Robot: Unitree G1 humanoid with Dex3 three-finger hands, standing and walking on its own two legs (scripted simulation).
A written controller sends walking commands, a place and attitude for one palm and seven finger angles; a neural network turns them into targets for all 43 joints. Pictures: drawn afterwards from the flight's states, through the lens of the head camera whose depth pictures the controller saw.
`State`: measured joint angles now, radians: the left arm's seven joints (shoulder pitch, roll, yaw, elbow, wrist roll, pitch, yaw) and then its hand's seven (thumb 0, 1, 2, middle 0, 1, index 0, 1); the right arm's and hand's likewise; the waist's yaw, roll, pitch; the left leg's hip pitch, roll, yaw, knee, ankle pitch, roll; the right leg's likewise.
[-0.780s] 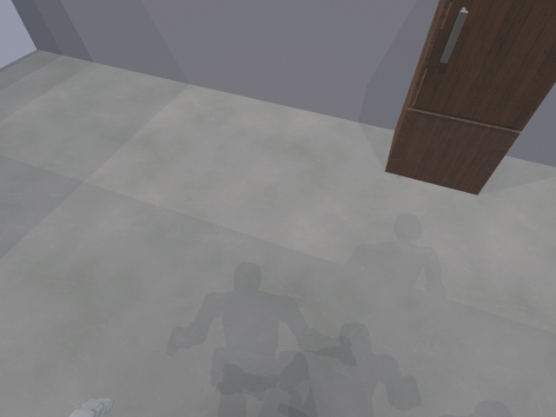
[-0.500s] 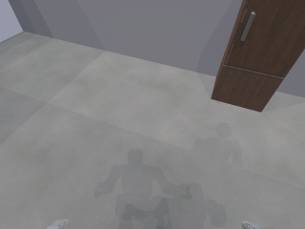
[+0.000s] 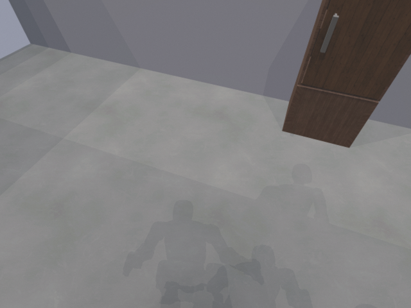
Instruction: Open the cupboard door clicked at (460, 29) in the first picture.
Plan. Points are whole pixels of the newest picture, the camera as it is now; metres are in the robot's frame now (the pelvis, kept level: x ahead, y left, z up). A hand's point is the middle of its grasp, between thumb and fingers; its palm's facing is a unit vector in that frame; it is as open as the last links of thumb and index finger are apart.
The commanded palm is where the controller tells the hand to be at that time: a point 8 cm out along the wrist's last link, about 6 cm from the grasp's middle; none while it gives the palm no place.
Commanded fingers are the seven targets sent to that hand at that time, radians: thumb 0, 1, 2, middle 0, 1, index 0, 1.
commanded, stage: stand and wait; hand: left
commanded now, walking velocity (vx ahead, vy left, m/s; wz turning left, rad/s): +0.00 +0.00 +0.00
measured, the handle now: (329, 33) +1.39 -0.55 -0.04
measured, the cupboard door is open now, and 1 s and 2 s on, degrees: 0 0 0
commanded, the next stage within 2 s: look at it before walking up in 0.28 s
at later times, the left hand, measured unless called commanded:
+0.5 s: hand out of the picture +0.07 +0.24 -0.16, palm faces -0.04 -0.95 -0.32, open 7.4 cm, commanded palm none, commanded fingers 0.00 0.90 0.90 -0.20 -0.30 -0.20 -0.30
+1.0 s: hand out of the picture +0.08 +0.24 -0.15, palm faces -0.04 -0.94 -0.33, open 7.4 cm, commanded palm none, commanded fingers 0.00 0.90 0.90 -0.20 -0.30 -0.20 -0.30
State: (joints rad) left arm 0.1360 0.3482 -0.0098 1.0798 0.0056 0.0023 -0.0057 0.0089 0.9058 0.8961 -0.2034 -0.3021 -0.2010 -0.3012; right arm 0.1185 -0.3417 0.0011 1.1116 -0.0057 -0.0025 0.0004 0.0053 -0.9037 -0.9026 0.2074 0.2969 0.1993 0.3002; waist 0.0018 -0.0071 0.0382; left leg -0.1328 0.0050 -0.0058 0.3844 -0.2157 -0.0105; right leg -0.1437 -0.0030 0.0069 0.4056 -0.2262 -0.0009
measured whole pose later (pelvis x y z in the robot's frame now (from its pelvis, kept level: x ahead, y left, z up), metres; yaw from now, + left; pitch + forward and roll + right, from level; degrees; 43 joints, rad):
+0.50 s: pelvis -0.01 +0.00 +0.00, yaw +0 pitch -2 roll +0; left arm 0.14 0.34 -0.01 1.09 0.01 0.00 -0.01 0.01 0.91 0.90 -0.20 -0.30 -0.20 -0.30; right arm 0.12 -0.34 0.00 1.12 -0.01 -0.01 0.00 0.00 -0.90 -0.90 0.21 0.30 0.20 0.30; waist 0.00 -0.01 0.04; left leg -0.14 0.01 0.00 0.37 -0.20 -0.02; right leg -0.16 0.00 0.01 0.39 -0.21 -0.01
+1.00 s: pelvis +0.00 +0.00 +0.00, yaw +0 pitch -2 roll +0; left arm 0.12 0.34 -0.01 1.08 0.01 -0.01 -0.01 0.01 0.91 0.90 -0.20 -0.30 -0.20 -0.30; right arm 0.10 -0.34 0.00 1.12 0.00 -0.01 0.00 0.00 -0.90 -0.90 0.21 0.30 0.20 0.30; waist 0.00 0.00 0.04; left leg -0.13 0.01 0.00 0.35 -0.20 -0.02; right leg -0.14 0.00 0.01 0.37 -0.20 -0.01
